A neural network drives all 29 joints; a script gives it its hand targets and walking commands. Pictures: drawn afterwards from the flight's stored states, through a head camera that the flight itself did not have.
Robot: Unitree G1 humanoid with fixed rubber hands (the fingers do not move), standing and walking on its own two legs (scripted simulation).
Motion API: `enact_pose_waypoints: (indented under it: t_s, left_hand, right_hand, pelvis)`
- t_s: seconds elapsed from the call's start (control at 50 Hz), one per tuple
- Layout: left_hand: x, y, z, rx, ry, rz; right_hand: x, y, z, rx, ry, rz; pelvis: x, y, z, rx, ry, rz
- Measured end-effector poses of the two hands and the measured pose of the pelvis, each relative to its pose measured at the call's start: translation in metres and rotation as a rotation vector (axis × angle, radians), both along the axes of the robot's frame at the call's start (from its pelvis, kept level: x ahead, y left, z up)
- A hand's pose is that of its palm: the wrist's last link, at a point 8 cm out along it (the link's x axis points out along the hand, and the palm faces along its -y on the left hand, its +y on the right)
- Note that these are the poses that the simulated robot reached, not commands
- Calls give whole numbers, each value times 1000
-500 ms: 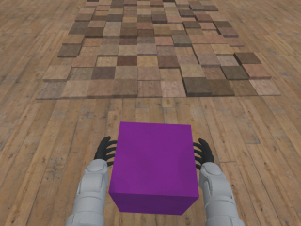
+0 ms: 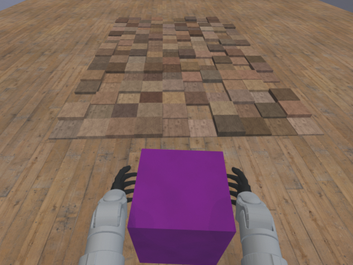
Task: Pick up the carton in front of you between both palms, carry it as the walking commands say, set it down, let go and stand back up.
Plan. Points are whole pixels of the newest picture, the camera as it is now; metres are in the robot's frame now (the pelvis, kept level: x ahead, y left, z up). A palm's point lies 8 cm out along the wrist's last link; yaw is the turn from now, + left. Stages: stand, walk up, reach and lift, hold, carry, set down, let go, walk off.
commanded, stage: reach and lift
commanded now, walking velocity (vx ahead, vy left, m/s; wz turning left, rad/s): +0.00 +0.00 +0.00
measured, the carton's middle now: (179, 209) +0.31 +0.00 -0.05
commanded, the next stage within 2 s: hold in 0.68 s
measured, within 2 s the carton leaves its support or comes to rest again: neither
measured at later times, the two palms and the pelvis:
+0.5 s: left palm (118, 189) +0.30 +0.15 +0.04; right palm (243, 192) +0.31 -0.15 +0.04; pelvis +0.02 +0.00 +0.01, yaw +0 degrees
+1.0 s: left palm (116, 188) +0.30 +0.15 +0.06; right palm (246, 191) +0.30 -0.15 +0.06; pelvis +0.01 +0.00 +0.01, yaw +0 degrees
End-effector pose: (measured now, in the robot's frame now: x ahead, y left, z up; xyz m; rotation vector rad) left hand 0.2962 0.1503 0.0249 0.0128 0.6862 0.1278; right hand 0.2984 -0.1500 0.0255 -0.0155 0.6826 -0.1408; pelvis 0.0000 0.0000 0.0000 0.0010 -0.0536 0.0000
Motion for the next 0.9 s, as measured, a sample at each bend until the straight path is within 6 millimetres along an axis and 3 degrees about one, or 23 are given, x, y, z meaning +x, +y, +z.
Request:
enact_pose_waypoints:
  t_s: [0.54,0.9]
  left_hand:
    - [8,0,12,26,-1,-20]
    - [2,-1,33,18,-29,-14]
  right_hand:
    - [8,0,12,-25,0,18]
    - [1,-1,32,-17,-28,10]
  pelvis:
    - [19,0,6,0,-20,0]
    - [15,0,7,0,-60,0]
